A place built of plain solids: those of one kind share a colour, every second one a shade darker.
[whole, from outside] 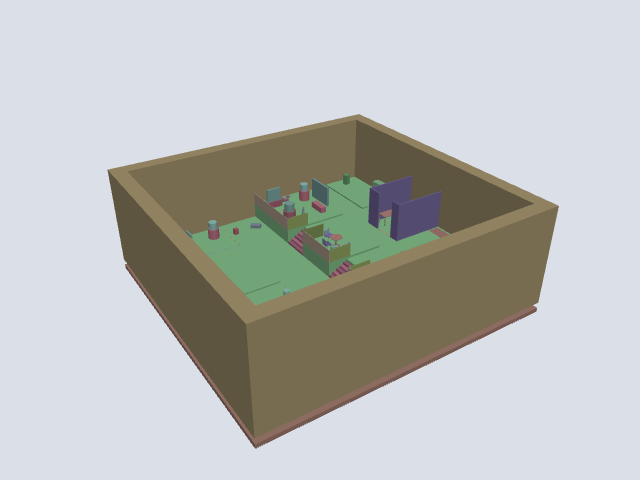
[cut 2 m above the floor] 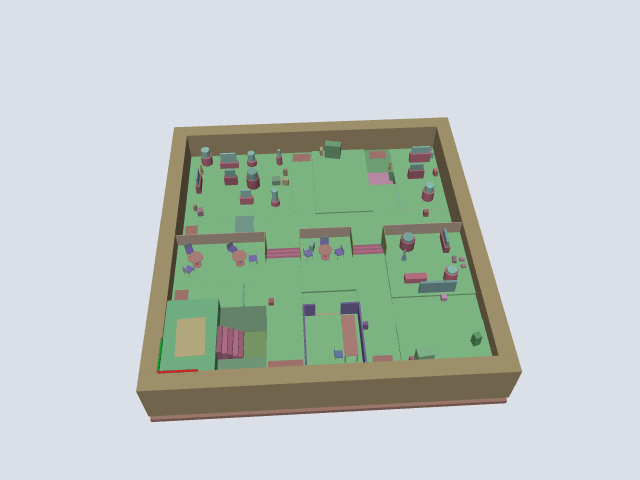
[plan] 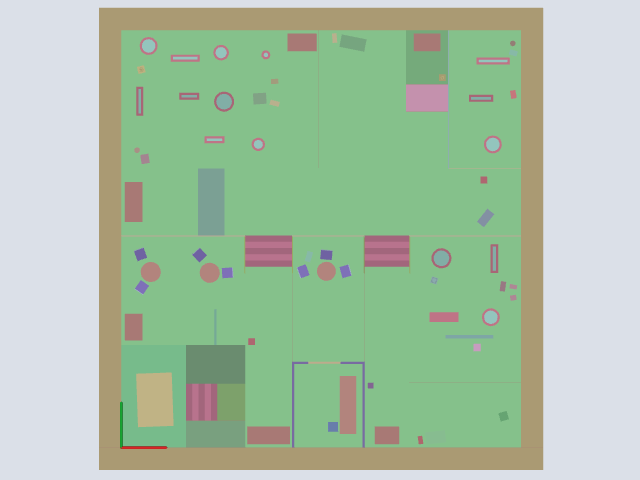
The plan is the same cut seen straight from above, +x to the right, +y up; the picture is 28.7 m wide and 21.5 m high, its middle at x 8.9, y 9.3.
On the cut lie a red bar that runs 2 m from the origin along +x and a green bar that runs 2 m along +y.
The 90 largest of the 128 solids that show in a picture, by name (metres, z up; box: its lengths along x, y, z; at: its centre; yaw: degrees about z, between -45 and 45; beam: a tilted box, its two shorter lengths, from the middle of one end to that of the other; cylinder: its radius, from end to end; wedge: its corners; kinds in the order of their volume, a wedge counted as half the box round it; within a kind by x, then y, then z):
{
 "wall_1": {"box": [1.0, 18.7, 7.0], "at": [-0.5, 9.35, 2.5]},
 "wall_2": {"box": [19.9, 1.0, 7.0], "at": [8.95, -0.5, 2.5]},
 "wall_3": {"box": [19.9, 1.0, 7.0], "at": [8.95, 19.2, 2.5]},
 "wall_4": {"box": [1.0, 18.7, 7.0], "at": [18.4, 9.35, 2.5]},
 "floor_1": {"box": [5.55, 1.6, 1.0], "at": [2.77, 5.4, 0.43]},
 "floor_2": {"box": [5.55, 3.3, 1.0], "at": [2.77, 7.85, 0.43]},
 "floor_3": {"box": [7.35, 6.2, 1.0], "at": [3.67, 15.6, -0.5]},
 "floor_4": {"box": [2.1, 8.1, 1.0], "at": [6.6, 4.05, 0.43]},
 "floor_5": {"box": [1.5, 6.2, 1.0], "at": [8.1, 15.6, -0.5]},
 "floor_6": {"box": [17.9, 3.0, 1.0], "at": [8.95, 11.0, -0.5]},
 "floor_7": {"box": [3.25, 3.85, 1.0], "at": [9.28, 1.93, 0.43]},
 "floor_8": {"box": [3.25, 1.5, 1.0], "at": [9.28, 4.6, 0.43]},
 "floor_9": {"box": [3.25, 4.15, 1.15], "at": [9.28, 7.42, 0.51]},
 "floor_10": {"box": [3.9, 6.2, 1.1], "at": [10.8, 15.6, -0.45]},
 "floor_11": {"box": [2.0, 8.1, 1.0], "at": [11.9, 4.05, 0.43]},
 "floor_12": {"box": [1.9, 2.55, 1.0], "at": [13.7, 13.78, -0.5]},
 "floor_13": {"box": [1.9, 2.43, 1.0], "at": [13.7, 17.48, -0.5]},
 "floor_14": {"box": [5.0, 2.9, 1.1], "at": [15.4, 1.45, 0.48]},
 "floor_15": {"box": [5.0, 1.8, 1.0], "at": [15.4, 3.8, 0.43]},
 "floor_16": {"box": [5.0, 4.8, 1.12], "at": [15.4, 7.1, 0.49]},
 "floor_17": {"box": [3.25, 6.2, 1.0], "at": [16.27, 15.6, -0.5]},
 "floor_base_1": {"box": [17.9, 9.4, 0.3], "at": [8.95, 4.7, -0.64]},
 "floor_base_2": {"box": [19.9, 20.7, 0.3], "at": [8.95, 9.35, -1.57]},
 "floor_deck_1": {"box": [2.9, 4.6, 1.96], "at": [1.45, 2.3, 0.91]},
 "floor_fore_1": {"box": [2.65, 1.21, 1.0], "at": [4.22, 0.6, 0.43]},
 "floor_fore_2": {"box": [2.65, 1.74, 1.0], "at": [4.22, 3.73, 0.43]},
 "step_tread_1": {"box": [0.28, 1.65, 1.8], "at": [3.04, 2.04, 0.83]},
 "step_tread_2": {"box": [0.28, 1.65, 1.64], "at": [3.32, 2.04, 0.75]},
 "step_tread_3": {"box": [0.28, 1.65, 1.48], "at": [3.6, 2.04, 0.67]},
 "step_tread_4": {"box": [0.28, 1.65, 1.32], "at": [3.88, 2.04, 0.59]},
 "step_tread_5": {"box": [0.28, 1.65, 1.16], "at": [4.16, 2.04, 0.51]},
 "step_tread_6": {"box": [2.1, 0.28, 0.84], "at": [6.6, 8.24, 0.35]},
 "step_tread_7": {"box": [2.1, 0.28, 0.69], "at": [6.6, 8.52, 0.28]},
 "step_tread_8": {"box": [2.1, 0.28, 0.54], "at": [6.6, 8.8, 0.2]},
 "step_tread_9": {"box": [2.1, 0.28, 0.38], "at": [6.6, 9.08, 0.12]},
 "step_tread_10": {"box": [2.1, 0.28, 0.23], "at": [6.6, 9.36, 0.04]},
 "step_tread_11": {"box": [2.0, 0.28, 0.84], "at": [11.9, 8.24, 0.35]},
 "step_tread_12": {"box": [2.0, 0.28, 0.69], "at": [11.9, 8.52, 0.28]},
 "step_tread_13": {"box": [2.0, 0.28, 0.54], "at": [11.9, 8.8, 0.2]},
 "step_tread_14": {"box": [2.0, 0.28, 0.38], "at": [11.9, 9.08, 0.12]},
 "step_tread_15": {"box": [2.0, 0.28, 0.23], "at": [11.9, 9.36, 0.04]},
 "piece_1": {"box": [0.32, 1.3, 0.65], "at": [0.83, 15.51, 0.33]},
 "piece_2": {"cylinder": 0.4, "from": [1.23, 17.99, 0.0], "to": [1.23, 17.99, 0.7]},
 "piece_3": {"box": [1.3, 0.32, 0.5], "at": [2.86, 17.44, 0.25]},
 "piece_4": {"box": [0.9, 0.32, 0.7], "at": [3.04, 15.74, 0.35]},
 "piece_5": {"box": [0.9, 0.32, 0.6], "at": [4.18, 13.79, 0.3]},
 "piece_6": {"cylinder": 0.35, "from": [4.47, 17.69, 0.0], "to": [4.47, 17.69, 0.4]},
 "piece_7": {"cylinder": 0.45, "from": [4.61, 15.5, 0.0], "to": [4.61, 15.5, 0.8]},
 "piece_8": {"cylinder": 0.3, "from": [6.13, 13.58, 0.0], "to": [6.13, 13.58, 0.4]},
 "piece_9": {"cylinder": 0.2, "from": [6.47, 17.59, 0.0], "to": [6.47, 17.59, 0.75]},
 "piece_10": {"cylinder": 0.45, "from": [14.34, 8.48, 1.05], "to": [14.34, 8.48, 1.8]},
 "piece_11": {"box": [1.3, 0.44, 0.43], "at": [14.46, 5.84, 1.26]},
 "piece_12": {"box": [1.1, 0.32, 0.75], "at": [16.12, 15.64, 0.38]},
 "piece_13": {"cylinder": 0.4, "from": [16.55, 5.84, 1.05], "to": [16.55, 5.84, 1.85]},
 "piece_14": {"cylinder": 0.4, "from": [16.64, 13.58, 0.0], "to": [16.64, 13.58, 0.75]},
 "piece_15": {"box": [1.5, 0.32, 0.8], "at": [16.66, 17.32, 0.4]},
 "piece_16": {"box": [0.36, 1.3, 0.5], "at": [16.71, 8.46, 1.3]},
 "part_1": {"box": [0.1, 3.75, 2.85], "at": [7.7, 1.88, 2.31]},
 "part_2": {"box": [0.72, 0.1, 2.85], "at": [8.01, 3.8, 2.31]},
 "part_3": {"box": [1.08, 0.1, 2.85], "at": [10.36, 3.8, 2.31]},
 "part_4": {"box": [0.1, 3.75, 2.85], "at": [10.85, 1.88, 2.31]},
 "floor_hatch_1": {"box": [1.5, 1.22, 1.0], "at": [13.5, 15.66, -0.5]},
 "floor_hatch_2": {"box": [0.4, 1.22, 0.5], "at": [14.45, 15.66, -1.15]},
 "floor_before_steps_1": {"box": [1.25, 1.65, 1.0], "at": [4.92, 2.04, 0.43]},
 "plant_1": {"box": [0.12, 1.1, 0.66], "at": [0.83, 15.51, 0.98]},
 "plant_2": {"cylinder": 0.3, "from": [1.23, 17.99, 0.7], "to": [1.23, 17.99, 1.26]},
 "plant_3": {"box": [1.1, 0.12, 0.81], "at": [2.86, 17.44, 0.91]},
 "plant_4": {"cylinder": 0.25, "from": [4.47, 17.69, 0.4], "to": [4.47, 17.69, 1.06]},
 "plant_5": {"cylinder": 0.35, "from": [4.61, 15.5, 0.8], "to": [4.61, 15.5, 1.36]},
 "plant_6": {"cylinder": 0.2, "from": [6.13, 13.58, 0.4], "to": [6.13, 13.58, 1.36]},
 "plant_7": {"cylinder": 0.35, "from": [14.34, 8.48, 1.8], "to": [14.34, 8.48, 2.36]},
 "plant_8": {"cylinder": 0.3, "from": [16.55, 5.84, 1.85], "to": [16.55, 5.84, 2.36]},
 "plant_9": {"cylinder": 0.3, "from": [16.64, 13.58, 0.75], "to": [16.64, 13.58, 1.26]},
 "plant_10": {"box": [1.3, 0.12, 0.56], "at": [16.66, 17.32, 1.08]},
 "plant_11": {"box": [0.16, 1.1, 1.01], "at": [16.71, 8.46, 2.06]},
 "trolley_1": {"box": [1.14, 0.57, 1.16], "at": [10.38, 18.12, 0.68], "yaw": -11.3},
 "trolley_2": {"box": [0.9, 0.55, 1.06], "at": [14.08, 0.46, 1.56], "yaw": 6.5},
 "step_hump_1": {"box": [1.2, 3.0, 0.15], "at": [4.03, 11.0, 0.03]},
 "screenS_1": {"box": [2.15, 0.16, 1.53], "at": [15.59, 4.97, 1.81]},
 "rail_rim_1": {"box": [5.55, 0.04, 0.95], "at": [2.77, 9.48, 1.41]},
 "rail_rim_2": {"box": [3.25, 0.04, 0.95], "at": [9.28, 9.48, 1.55]},
 "rail_rim_3": {"box": [5.0, 0.04, 0.95], "at": [15.4, 9.48, 1.52]},
 "low_rug_1": {"box": [1.6, 2.4, 0.06], "at": [1.5, 2.14, 1.87], "yaw": 2.0},
 "low_mat_1": {"box": [0.8, 1.8, 0.06], "at": [0.55, 11.0, -0.02]},
 "low_mat_2": {"box": [1.92, 0.8, 0.06], "at": [6.6, 0.55, 0.91]},
 "carton_1": {"box": [0.59, 0.5, 0.42], "at": [6.2, 15.63, 0.21], "yaw": 3.4},
 "bin_1": {"box": [0.39, 0.39, 0.8], "at": [17.13, 1.41, 1.43], "yaw": 15.8},
 "inway_suitcase_lying_1": {"box": [0.4, 0.75, 0.28], "at": [16.32, 10.29, 0.09], "yaw": -38.6},
 "suitcase_1": {"box": [0.26, 0.47, 0.6], "at": [8.4, 8.55, 1.38], "yaw": -16.2},
 "bag_1": {"box": [0.37, 0.42, 0.43], "at": [1.06, 12.93, 0.21], "yaw": 8.9}
}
